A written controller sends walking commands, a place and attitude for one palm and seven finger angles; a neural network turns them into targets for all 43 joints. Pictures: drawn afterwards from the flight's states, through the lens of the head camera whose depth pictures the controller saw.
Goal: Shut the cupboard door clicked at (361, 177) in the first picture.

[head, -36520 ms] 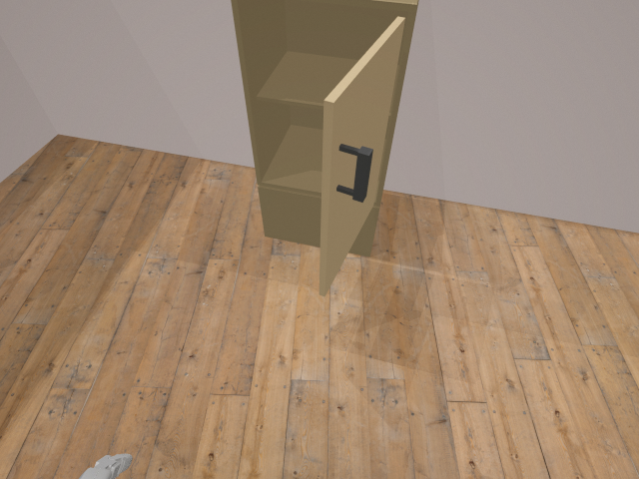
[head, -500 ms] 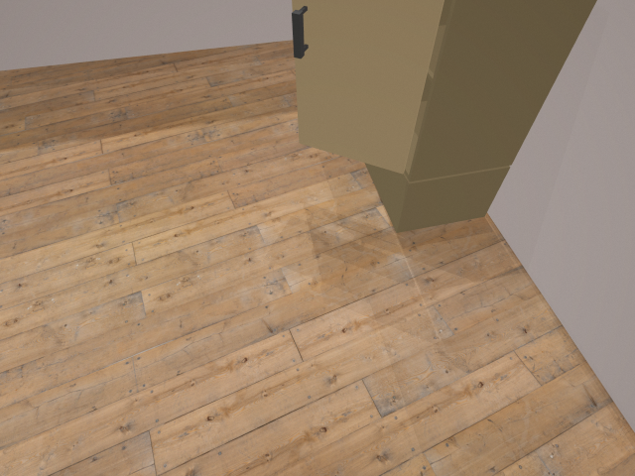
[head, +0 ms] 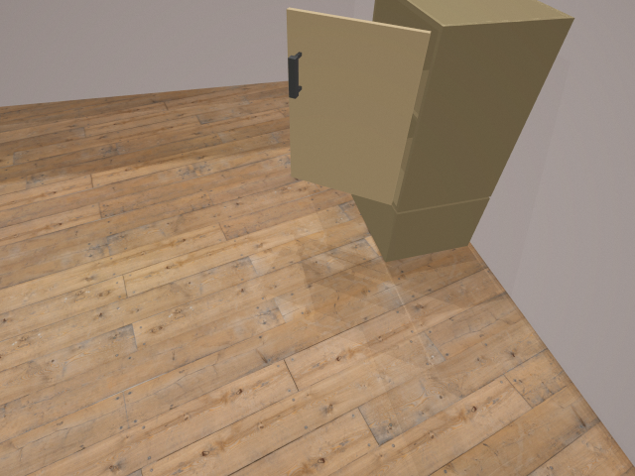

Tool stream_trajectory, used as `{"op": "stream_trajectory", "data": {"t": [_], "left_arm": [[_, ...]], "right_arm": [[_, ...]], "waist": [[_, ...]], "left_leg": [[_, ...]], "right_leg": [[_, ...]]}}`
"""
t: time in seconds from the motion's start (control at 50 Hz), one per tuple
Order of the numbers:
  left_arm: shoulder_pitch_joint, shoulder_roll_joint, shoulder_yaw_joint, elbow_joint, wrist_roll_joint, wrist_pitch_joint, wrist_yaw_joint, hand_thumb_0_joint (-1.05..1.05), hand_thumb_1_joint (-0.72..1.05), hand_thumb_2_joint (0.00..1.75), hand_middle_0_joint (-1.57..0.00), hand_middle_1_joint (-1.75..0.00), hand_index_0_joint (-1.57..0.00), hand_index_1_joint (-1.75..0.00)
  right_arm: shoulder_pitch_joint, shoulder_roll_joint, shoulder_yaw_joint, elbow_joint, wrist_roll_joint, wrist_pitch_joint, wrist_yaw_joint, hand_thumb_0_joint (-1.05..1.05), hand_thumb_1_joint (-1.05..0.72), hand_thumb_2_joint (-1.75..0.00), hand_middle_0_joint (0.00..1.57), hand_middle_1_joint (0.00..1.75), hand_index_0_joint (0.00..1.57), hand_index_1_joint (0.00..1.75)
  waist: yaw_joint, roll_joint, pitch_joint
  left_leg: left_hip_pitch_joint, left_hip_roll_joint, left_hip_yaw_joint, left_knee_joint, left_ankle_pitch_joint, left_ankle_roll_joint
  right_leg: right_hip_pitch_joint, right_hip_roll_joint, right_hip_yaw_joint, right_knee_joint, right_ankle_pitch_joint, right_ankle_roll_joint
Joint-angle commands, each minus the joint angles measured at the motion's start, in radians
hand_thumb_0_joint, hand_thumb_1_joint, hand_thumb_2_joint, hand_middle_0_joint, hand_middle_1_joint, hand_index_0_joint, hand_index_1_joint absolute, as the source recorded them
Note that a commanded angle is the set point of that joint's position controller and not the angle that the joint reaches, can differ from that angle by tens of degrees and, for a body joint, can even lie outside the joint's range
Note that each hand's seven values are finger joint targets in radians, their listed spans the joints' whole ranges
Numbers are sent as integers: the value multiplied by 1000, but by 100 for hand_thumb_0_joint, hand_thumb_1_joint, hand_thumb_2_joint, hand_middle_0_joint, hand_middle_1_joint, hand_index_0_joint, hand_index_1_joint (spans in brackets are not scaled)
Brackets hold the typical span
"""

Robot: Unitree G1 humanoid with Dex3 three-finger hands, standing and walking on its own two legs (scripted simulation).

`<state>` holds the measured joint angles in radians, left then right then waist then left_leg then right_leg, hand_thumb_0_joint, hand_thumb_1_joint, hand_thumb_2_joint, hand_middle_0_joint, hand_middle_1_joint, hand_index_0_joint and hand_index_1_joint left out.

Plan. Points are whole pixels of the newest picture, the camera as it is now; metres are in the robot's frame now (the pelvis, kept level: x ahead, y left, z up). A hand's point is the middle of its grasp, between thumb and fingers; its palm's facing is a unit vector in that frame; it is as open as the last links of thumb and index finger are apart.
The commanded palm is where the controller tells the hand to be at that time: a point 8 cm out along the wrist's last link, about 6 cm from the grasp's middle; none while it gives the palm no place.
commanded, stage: let the arm hang, fingers relaxed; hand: left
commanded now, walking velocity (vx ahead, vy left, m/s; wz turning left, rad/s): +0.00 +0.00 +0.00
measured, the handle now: (296, 75) +1.21 +0.13 -0.04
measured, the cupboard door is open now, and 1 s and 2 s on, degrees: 52 52 52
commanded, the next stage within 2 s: look to check the result in 0.18 s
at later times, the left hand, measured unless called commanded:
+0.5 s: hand out of the picture -0.03 +0.18 -0.18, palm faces +0.01 -0.99 -0.16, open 7.4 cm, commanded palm none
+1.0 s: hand out of the picture +0.00 +0.19 -0.18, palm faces +0.00 -0.98 -0.19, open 7.4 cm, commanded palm none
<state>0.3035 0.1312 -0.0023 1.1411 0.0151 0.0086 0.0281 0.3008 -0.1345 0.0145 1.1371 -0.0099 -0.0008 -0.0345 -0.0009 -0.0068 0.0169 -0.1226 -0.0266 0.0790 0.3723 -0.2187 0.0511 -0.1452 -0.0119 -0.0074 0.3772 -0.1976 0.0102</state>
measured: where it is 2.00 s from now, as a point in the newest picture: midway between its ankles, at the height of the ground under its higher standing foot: (292, 446)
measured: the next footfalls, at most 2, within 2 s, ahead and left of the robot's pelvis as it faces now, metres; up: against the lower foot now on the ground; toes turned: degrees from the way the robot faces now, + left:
left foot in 1.70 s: +0.30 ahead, +0.18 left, +0.00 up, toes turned +31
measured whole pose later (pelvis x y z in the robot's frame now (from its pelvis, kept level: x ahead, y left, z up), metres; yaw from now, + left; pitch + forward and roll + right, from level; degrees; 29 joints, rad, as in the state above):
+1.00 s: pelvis +0.01 +0.02 +0.00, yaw -1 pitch -1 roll +0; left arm 0.29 0.15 0.01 1.14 0.02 0.00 0.04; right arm 0.30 -0.14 0.00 1.14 -0.01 -0.02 -0.04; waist -0.01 -0.01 0.04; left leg -0.11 -0.06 0.10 0.37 -0.24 0.08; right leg -0.15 -0.04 0.02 0.41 -0.23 0.04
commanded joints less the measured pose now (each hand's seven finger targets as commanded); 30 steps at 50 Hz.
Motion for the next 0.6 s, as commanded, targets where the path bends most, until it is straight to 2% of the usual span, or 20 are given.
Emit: {"op": "stream_trajectory", "data": {"t": [0.0,0.08,0.24,0.42,0.46,0.58], "left_arm": [[66,93,15,-15,-2,-11,6,0,90,90,-20,-30,-20,-30],[83,82,13,-7,-2,-10,8,0,90,90,-20,-30,-20,-30],[101,69,12,1,0,-11,13,0,90,90,-20,-30,-20,-30],[104,68,13,2,3,-8,15,0,90,90,-20,-30,-20,-30],[110,73,13,1,4,-11,15,0,90,90,-20,-30,-20,-30],[96,80,14,-3,3,-11,15,0,90,90,-20,-30,-20,-30]], "right_arm": [[67,-94,-17,-17,-2,-14,-9,0,-90,-90,20,30,20,30],[88,-86,-19,-10,-1,-11,-10,0,-90,-90,20,30,20,30],[112,-78,-22,-4,0,-18,-13,0,-90,-90,20,30,20,30],[117,-83,-27,-5,0,-19,-13,0,-90,-90,20,30,20,30],[111,-90,-30,-9,2,-20,-12,0,-90,-90,20,30,20,30],[109,-92,-29,-7,1,-23,-12,0,-90,-90,20,30,20,30]], "waist": [[0,15,73],[-2,2,93],[-4,20,76],[-4,15,98],[-2,-1,93],[-6,15,91]], "left_leg": [[-65,128,-122,-104,31,-10],[-72,127,-127,-109,-1,-7],[-59,134,-133,-112,35,-4],[-66,144,-146,-136,4,-5],[-51,140,-137,-121,34,-2],[-45,139,-133,-121,60,-6]], "right_leg": [[-34,-76,73,-56,47,-31],[-52,-73,73,-52,31,-31],[-51,-71,70,-26,58,-26],[-67,-69,67,-9,51,-20],[-72,-71,72,-15,62,-22],[-67,-74,73,-13,67,-21]]}}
